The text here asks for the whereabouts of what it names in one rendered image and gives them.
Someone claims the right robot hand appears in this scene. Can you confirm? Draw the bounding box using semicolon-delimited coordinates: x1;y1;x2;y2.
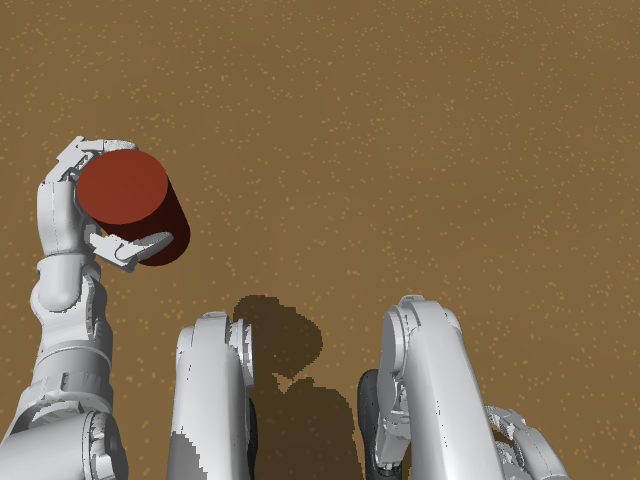
485;405;569;480

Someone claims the left robot hand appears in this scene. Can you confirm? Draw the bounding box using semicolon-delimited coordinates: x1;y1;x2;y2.
37;136;174;273

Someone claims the left robot arm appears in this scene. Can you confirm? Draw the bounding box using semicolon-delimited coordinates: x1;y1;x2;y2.
0;253;129;480

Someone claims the right robot foot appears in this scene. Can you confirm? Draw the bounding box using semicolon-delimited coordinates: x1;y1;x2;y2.
357;369;402;480

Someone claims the can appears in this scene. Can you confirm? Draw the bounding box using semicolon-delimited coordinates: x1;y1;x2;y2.
77;149;191;266

